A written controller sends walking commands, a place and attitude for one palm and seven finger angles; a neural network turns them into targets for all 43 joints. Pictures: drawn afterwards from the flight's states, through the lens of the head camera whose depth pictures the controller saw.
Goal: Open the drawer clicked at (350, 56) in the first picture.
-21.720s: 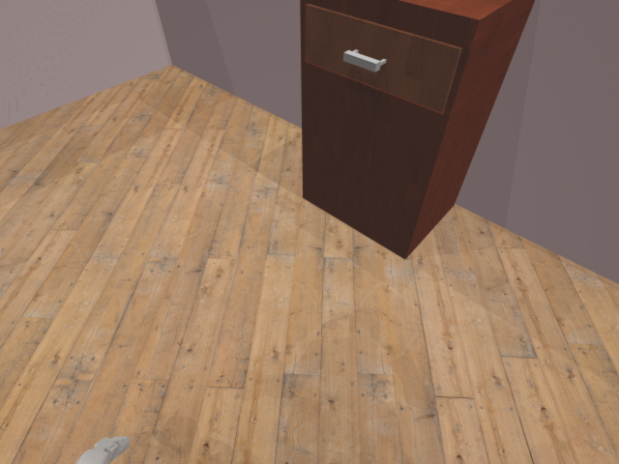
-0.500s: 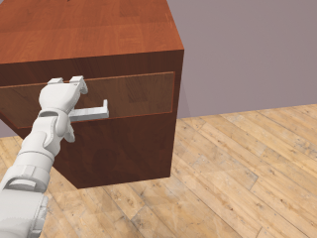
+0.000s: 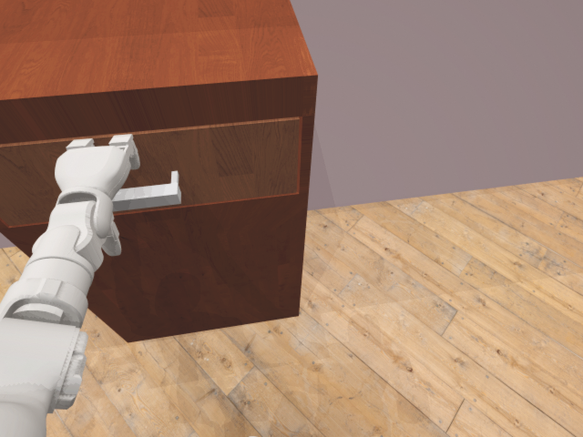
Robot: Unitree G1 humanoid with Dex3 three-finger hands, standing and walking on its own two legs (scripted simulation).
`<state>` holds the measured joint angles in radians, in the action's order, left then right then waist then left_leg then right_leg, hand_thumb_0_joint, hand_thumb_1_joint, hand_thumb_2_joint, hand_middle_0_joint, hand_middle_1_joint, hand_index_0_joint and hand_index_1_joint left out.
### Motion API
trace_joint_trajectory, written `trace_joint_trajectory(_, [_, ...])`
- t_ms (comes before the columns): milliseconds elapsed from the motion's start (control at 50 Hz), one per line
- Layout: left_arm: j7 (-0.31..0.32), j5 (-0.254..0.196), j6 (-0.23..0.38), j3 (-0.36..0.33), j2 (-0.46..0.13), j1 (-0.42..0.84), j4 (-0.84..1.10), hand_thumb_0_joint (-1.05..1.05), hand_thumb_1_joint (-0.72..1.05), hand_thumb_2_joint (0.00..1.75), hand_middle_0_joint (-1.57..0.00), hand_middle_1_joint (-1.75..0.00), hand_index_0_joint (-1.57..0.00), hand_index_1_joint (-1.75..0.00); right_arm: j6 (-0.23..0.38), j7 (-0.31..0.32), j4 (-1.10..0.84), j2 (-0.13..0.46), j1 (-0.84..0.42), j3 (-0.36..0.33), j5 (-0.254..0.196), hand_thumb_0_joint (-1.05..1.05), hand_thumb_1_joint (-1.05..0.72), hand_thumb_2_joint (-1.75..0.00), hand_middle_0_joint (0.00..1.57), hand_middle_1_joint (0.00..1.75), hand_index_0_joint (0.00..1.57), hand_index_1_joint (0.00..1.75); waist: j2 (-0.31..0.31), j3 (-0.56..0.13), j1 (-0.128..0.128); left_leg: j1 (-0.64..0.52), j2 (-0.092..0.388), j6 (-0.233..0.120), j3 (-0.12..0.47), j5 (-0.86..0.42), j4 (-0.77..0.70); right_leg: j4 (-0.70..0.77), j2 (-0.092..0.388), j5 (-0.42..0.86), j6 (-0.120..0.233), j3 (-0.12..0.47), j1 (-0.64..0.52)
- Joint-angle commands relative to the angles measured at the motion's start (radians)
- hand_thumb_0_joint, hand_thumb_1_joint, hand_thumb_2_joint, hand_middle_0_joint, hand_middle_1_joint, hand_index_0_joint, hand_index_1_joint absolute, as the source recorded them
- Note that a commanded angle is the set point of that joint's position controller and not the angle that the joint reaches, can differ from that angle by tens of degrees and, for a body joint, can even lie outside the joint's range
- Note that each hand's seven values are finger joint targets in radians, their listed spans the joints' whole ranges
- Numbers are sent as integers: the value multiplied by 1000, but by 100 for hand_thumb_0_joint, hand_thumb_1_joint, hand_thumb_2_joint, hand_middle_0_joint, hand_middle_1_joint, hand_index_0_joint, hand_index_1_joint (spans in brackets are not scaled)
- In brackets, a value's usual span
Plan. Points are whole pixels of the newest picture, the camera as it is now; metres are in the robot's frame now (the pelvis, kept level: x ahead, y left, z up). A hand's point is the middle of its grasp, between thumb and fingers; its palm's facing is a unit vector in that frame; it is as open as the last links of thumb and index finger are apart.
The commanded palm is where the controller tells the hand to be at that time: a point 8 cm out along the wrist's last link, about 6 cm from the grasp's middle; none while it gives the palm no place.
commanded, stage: lower the fingers behind the handle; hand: left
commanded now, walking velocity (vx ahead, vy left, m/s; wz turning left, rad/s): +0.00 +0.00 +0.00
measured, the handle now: (143, 188) +0.50 +0.26 +0.02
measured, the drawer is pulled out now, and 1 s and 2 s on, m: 0.00 0.00 0.00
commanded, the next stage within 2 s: close the thumb around the handle in 0.94 s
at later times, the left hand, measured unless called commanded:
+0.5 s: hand (113, 210) +0.44 +0.29 +0.03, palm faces +0.00 +0.00 -1.00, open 13.6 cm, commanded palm +0.43 +0.28 +0.06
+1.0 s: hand (115, 221) +0.44 +0.29 +0.01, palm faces -0.08 +0.01 -1.00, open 13.7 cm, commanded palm +0.43 +0.28 +0.06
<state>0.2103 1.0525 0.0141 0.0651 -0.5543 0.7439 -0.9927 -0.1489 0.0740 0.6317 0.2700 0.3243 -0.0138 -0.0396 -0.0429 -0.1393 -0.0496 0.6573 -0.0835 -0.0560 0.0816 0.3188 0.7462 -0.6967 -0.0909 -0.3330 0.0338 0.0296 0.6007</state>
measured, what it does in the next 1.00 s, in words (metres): stands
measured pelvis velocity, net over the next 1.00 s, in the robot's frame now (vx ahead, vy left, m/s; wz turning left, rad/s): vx -0.01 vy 0.01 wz -0.02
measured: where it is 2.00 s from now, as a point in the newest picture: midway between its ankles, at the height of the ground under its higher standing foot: outside the picture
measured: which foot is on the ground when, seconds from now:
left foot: down 0.00-1.00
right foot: down 0.00-1.00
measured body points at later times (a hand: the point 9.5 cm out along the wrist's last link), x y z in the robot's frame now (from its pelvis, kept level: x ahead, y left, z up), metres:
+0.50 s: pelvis +0.00 +0.01 -0.01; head +0.08 +0.01 +0.43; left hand +0.44 +0.29 +0.08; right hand +0.06 -0.26 -0.14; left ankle +0.02 +0.08 -0.71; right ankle +0.00 -0.10 -0.71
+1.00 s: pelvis -0.01 +0.01 -0.02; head +0.07 +0.03 +0.42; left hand +0.44 +0.29 +0.06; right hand +0.03 -0.26 -0.14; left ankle +0.02 +0.08 -0.71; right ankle +0.00 -0.10 -0.71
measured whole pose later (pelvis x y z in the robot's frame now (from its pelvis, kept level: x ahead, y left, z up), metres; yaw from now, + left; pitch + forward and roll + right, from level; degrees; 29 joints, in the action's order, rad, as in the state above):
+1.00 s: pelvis -0.01 +0.01 -0.02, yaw -1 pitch +18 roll -3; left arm 0.31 1.07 0.02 0.04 -0.55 0.75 -1.08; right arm -0.12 0.05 0.65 0.26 0.36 -0.02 -0.03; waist -0.04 -0.16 -0.08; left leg 0.83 -0.08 -0.07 0.07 0.36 0.88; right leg -0.81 -0.10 -0.36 0.02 0.02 0.76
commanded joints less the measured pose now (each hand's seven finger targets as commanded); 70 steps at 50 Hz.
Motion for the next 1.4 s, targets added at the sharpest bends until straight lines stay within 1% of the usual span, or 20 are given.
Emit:
trace_joint_trajectory(0, [6, -6, 28, -65, -219, 306, 106, 0, -50, 30, -30, -120, -30, -120, 34, 18, -89, 144, 64, -57, 3, 0, -90, -90, 20, 30, 20, 30, 51, -211, -26, -116, 36, -15, -41, -85, -72, 103, 32, 59, 12, -5, -61])
trace_joint_trajectory(60, [38, -9, 116, -136, -298, 409, 248, 0, -50, 30, -30, -120, -30, -120, 47, 25, -88, 140, 71, -69, 14, 0, -90, -90, 20, 30, 20, 30, 5, -321, -28, -127, 39, -19, -35, -120, -35, 68, 31, 94, 11, 9, -70])
trace_joint_trajectory(100, [86, 5, 162, -180, -341, 425, 305, 0, -50, 30, -30, -120, -30, -120, 55, 25, -77, 133, 81, -78, 20, 0, -90, -90, 20, 30, 20, 30, -72, -399, -20, -161, 39, -13, -31, -155, -7, 36, 25, 107, 13, 9, -41])
trace_joint_trajectory(180, [134, 7, 118, -123, -230, 296, 161, 0, -50, 30, -30, -120, -30, -120, 61, 6, -40, 137, 94, -83, 24, 0, -90, -90, 20, 30, 20, 30, -47, -316, -33, -138, 47, -1, -23, -168, 13, 18, 14, 93, 15, -23, 63])
trace_joint_trajectory(200, [141, -2, 105, -104, -213, 326, 165, 0, -50, 30, -30, -120, -30, -120, 63, 0, -34, 141, 99, -82, 24, 0, -90, -90, 20, 30, 20, 30, -50, -305, -45, -136, 49, -3, -25, -166, 14, 20, 14, 93, 14, -25, 74])
trace_joint_trajectory(280, [160, -3, 75, -151, -282, 362, 203, 0, -50, 30, -30, -120, -30, -120, 53, -7, -26, 152, 114, -85, 27, 0, -90, -90, 20, 30, 20, 30, -57, -424, -34, -183, 47, 0, -20, -243, 27, 1, 11, 157, 13, -24, 28])
trace_joint_trajectory(360, [154, -5, 17, -122, -244, 327, 83, 0, -50, 30, -30, -120, -30, -120, 44, -7, -11, 153, 113, -76, 23, 0, -90, -90, 20, 30, 20, 30, 32, -319, -55, -118, 47, -9, -23, -201, 15, 26, 10, 141, 8, -29, 31])
trace_joint_trajectory(420, [141, 2, -7, -76, -211, 348, 49, 0, -50, 30, -30, -120, -30, -120, 41, -6, -17, 149, 111, -68, 15, 0, -90, -90, 20, 30, 20, 30, 32, -267, -62, -91, 45, -12, -24, -138, -1, 38, 15, 88, 6, -30, 48])
trace_joint_trajectory(460, [131, 6, -9, -100, -245, 339, 37, 0, -50, 30, -30, -120, -30, -120, 36, -4, -21, 155, 105, -64, 17, 0, -90, -90, 20, 30, 20, 30, 25, -266, -53, -96, 47, -12, -23, -146, -3, 39, 15, 91, 11, -28, 45])
trace_joint_trajectory(500, [123, 15, -18, -70, -218, 328, 9, 0, -50, 30, -30, -120, -30, -120, 31, -3, -29, 149, 108, -59, 14, 0, -90, -90, 20, 30, 20, 30, 25, -249, -57, -83, 43, -12, -24, -127, -3, 37, 15, 73, 10, -30, 56])
trace_joint_trajectory(600, [112, 24, -10, -74, -237, 338, 0, 0, -50, 30, -30, -120, -30, -120, 30, 1, -47, 146, 97, -53, 12, 0, -90, -90, 20, 30, 20, 30, 24, -229, -56, -58, 43, -12, -23, -61, -4, 34, 18, 16, 11, -30, 79])
trace_joint_trajectory(840, [126, 15, 2, -82, -220, 336, 50, 0, -50, 30, -30, -120, -30, -120, 43, -3, -62, 147, 103, -61, 17, 0, -90, -90, 20, 30, 20, 30, -14, -299, -37, -105, 52, -2, -10, -68, 3, 8, 12, 3, 15, -41, 108])
trace_joint_trajectory(920, [131, 14, -2, -60, -194, 361, 45, 0, -50, 30, -30, -120, -30, -120, 48, -5, -57, 148, 107, -61, 15, 0, -90, -90, 20, 30, 20, 30, -6, -259, -52, -97, 56, -3, 1, -24, -7, 11, 11, -26, 14, -45, 138])
trace_joint_trajectory(1020, [161, 21, 73, -106, -240, 482, 220, 0, -50, 30, -30, -120, -30, -120, 72, 2, -51, 148, 110, -74, 29, 0, -90, -90, 20, 30, 20, 30, -87, -396, -54, -214, 68, 8, 36, -74, 13, -27, 9, -6, 18, -47, 178])
trace_joint_trajectory(1060, [188, 36, 83, -123, -243, 456, 221, 0, -39, 35, -31, -121, -31, -121, 76, -1, -33, 148, 110, -78, 40, 0, -90, -90, 20, 30, 20, 30, -117, -431, -46, -252, 70, 21, 44, -152, 30, -46, 3, 20, 23, -56, 201])
trace_joint_trajectory(1120, [209, 31, 52, -101, -190, 419, 176, 0, -22, 42, -32, -123, -32, -123, 79, -15, -13, 148, 120, -82, 42, 0, -90, -90, 20, 30, 20, 30, -93, -379, -54, -237, 77, 25, 43, -163, 36, -42, -1, 25, 22, -66, 227])
trace_joint_trajectory(1160, [220, 27, 35, -131, -230, 433, 166, 0, -11, 47, -33, -124, -33, -124, 76, -16, -5, 156, 122, -80, 44, 0, -90, -90, 20, 30, 20, 30, -67, -395, -57, -229, 74, 22, 41, -188, 38, -37, -1, 41, 21, -65, 199])
trace_joint_trajectory(1260, [218, 17, -8, -109, -214, 451, 162, 0, 17, 59, -35, -127, -35, -127, 68, -18, -1, 153, 120, -77, 40, 0, -90, -90, 20, 30, 20, 30, -74, -412, -59, -245, 66, 19, 24, -241, 34, -22, 0, 81, 20, -62, 150])
trace_joint_trajectory(1320, [203, 16, -27, -114, -234, 423, 113, 0, 34, 66, -36, -129, -36, -129, 60, -13, 1, 152, 116, -71, 32, 0, -90, -90, 20, 30, 20, 30, -36, -354, -61, -203, 63, 10, 8, -215, 25, -5, 2, 84, 15, -56, 123])
trace_joint_trajectory(1380, [188, 16, -20, -81, -208, 437, 116, 0, 51, 73, -37, -131, -37, -131, 60, -9, -11, 145, 109, -66, 27, 0, -90, -90, 20, 30, 20, 30, -51, -330, -66, -192, 56, 5, 2, -194, 15, 7, 5, 81, 15, -49, 112])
